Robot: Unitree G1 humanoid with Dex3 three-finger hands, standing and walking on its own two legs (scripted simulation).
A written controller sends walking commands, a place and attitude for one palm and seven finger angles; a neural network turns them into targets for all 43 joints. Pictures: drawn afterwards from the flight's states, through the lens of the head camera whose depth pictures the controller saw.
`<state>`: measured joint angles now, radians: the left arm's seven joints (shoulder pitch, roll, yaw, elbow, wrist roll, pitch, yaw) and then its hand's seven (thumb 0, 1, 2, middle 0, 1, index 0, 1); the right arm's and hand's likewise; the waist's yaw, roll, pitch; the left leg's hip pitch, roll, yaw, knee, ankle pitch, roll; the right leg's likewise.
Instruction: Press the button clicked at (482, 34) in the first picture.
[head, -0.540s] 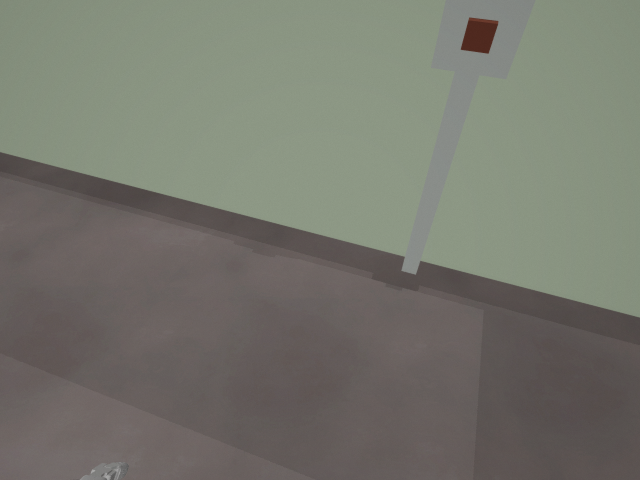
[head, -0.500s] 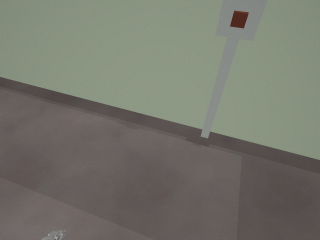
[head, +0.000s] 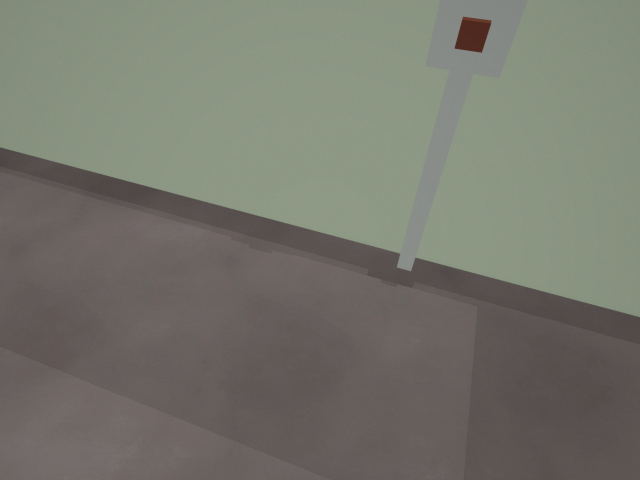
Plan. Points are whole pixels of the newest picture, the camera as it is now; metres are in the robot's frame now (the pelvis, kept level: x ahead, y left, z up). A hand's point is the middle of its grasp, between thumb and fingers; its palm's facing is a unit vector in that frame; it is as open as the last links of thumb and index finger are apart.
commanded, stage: stand and wait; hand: left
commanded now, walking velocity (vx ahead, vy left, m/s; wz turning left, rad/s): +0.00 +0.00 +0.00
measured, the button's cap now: (472, 34) +1.01 -0.28 +0.15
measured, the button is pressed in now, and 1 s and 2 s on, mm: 0 0 0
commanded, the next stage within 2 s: look at it before walking up in 0.28 s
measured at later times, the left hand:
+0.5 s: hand out of the picture +0.08 +0.24 -0.15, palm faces -0.03 -0.94 -0.34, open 7.4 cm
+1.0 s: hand out of the picture +0.07 +0.24 -0.15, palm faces -0.03 -0.94 -0.34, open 7.4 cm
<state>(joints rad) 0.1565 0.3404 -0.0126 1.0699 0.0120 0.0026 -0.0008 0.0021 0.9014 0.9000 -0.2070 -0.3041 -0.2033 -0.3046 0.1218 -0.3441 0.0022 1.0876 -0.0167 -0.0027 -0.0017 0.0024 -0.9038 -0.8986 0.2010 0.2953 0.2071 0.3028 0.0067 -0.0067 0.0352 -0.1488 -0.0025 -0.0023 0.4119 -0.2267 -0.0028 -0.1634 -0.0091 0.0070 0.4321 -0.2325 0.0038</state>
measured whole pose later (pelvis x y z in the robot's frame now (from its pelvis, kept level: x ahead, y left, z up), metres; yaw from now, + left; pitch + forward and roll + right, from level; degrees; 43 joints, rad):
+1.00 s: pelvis +0.00 -0.01 +0.00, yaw +0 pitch -2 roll +0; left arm 0.14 0.34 -0.01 1.09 0.01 -0.01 0.00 0.00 0.90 0.90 -0.21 -0.30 -0.20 -0.30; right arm 0.11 -0.35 0.01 1.12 -0.01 -0.01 0.00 0.00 -0.90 -0.90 0.20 0.30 0.21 0.30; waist 0.01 0.00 0.04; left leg -0.13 0.01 0.00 0.36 -0.21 -0.01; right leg -0.14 0.00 0.01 0.38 -0.21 -0.01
